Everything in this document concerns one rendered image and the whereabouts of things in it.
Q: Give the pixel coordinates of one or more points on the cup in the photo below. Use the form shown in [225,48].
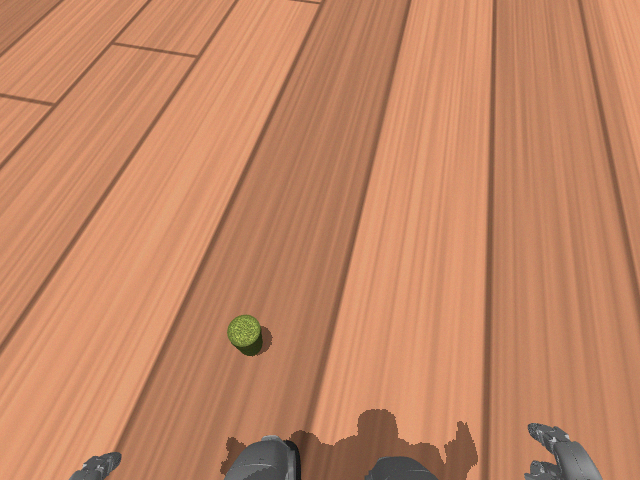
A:
[244,332]

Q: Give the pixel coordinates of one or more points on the left robot hand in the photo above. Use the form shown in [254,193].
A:
[97,468]

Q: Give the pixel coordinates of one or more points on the left robot foot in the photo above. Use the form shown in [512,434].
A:
[298,463]

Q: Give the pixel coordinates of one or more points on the right robot hand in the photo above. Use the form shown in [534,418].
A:
[573,462]

